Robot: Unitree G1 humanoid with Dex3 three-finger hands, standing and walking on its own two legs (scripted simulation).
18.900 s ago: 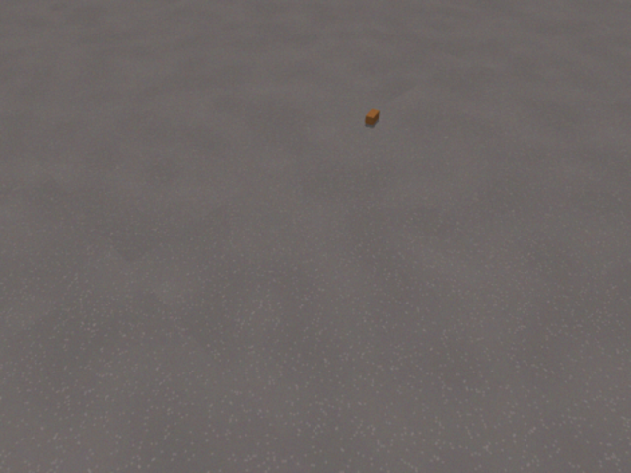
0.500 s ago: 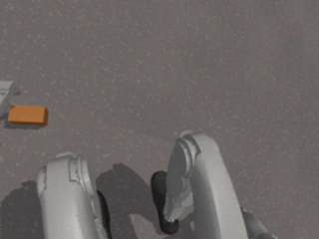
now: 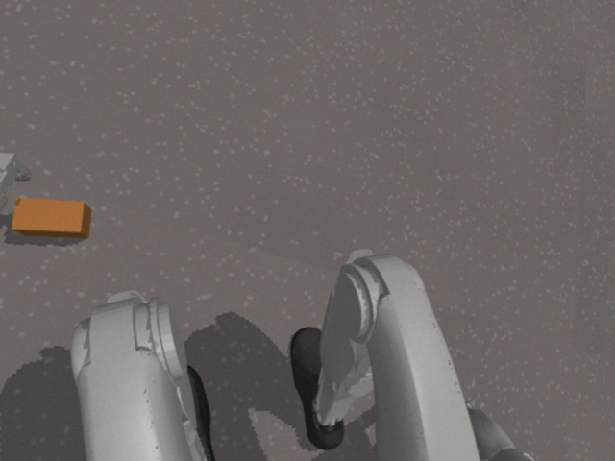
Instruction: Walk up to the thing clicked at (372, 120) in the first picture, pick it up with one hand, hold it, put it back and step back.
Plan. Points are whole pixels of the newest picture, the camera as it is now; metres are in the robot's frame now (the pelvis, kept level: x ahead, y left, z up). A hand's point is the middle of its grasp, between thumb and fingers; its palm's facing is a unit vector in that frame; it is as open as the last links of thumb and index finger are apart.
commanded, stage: rise first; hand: left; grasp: from above
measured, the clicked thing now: (54, 218) +0.46 +0.30 -0.29
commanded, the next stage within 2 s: approach in 0.04 s
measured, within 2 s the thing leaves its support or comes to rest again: neither
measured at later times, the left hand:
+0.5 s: hand (23, 203) +0.45 +0.30 -0.17, palm faces -0.48 +0.01 -0.88, open 14.1 cm
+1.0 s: hand (4, 220) +0.43 +0.32 -0.18, palm faces -0.52 -0.04 -0.85, open 14.2 cm
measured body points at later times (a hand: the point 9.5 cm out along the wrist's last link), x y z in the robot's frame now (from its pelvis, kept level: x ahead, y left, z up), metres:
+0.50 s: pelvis +0.00 +0.00 +0.00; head +0.23 +0.09 +0.38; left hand +0.47 +0.30 -0.12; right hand +0.07 -0.27 -0.09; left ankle +0.07 +0.11 -0.28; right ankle +0.11 -0.11 -0.28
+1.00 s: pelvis +0.00 +0.00 +0.00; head +0.24 +0.09 +0.37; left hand +0.45 +0.32 -0.13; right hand +0.05 -0.28 -0.09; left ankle +0.07 +0.11 -0.28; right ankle +0.11 -0.11 -0.28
